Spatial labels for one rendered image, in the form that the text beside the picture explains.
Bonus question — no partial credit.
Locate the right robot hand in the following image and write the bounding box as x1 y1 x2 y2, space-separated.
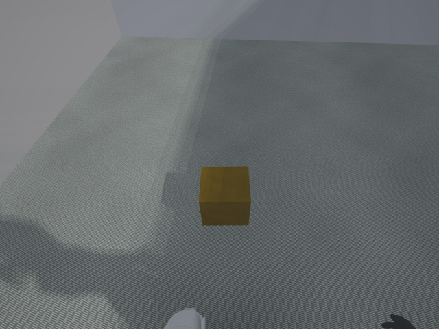
381 314 416 329

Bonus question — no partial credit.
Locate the left robot thigh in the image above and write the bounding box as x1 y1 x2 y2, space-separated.
164 310 206 329

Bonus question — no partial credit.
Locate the carton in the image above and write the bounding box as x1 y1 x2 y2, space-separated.
199 167 251 226

